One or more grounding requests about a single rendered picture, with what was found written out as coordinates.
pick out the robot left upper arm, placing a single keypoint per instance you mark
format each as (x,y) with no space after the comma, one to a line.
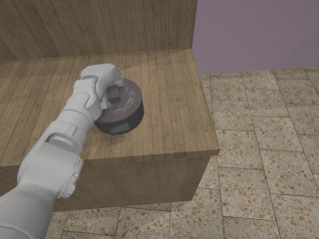
(26,210)

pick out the left robot forearm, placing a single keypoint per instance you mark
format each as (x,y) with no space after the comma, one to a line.
(71,128)

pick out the pot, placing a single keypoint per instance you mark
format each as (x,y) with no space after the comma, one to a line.
(123,126)

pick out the table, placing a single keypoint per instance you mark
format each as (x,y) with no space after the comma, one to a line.
(44,47)

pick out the left robot hand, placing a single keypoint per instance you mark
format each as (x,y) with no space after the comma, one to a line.
(110,73)

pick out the lid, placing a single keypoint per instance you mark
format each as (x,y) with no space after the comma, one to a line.
(131,100)

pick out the knob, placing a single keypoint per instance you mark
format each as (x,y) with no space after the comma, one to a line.
(113,93)

